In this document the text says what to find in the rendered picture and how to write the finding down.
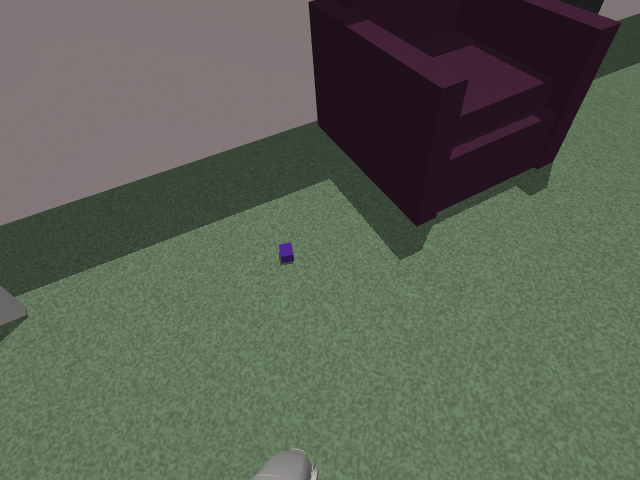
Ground armchair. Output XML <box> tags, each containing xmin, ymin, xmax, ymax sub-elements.
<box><xmin>309</xmin><ymin>0</ymin><xmax>621</xmax><ymax>227</ymax></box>

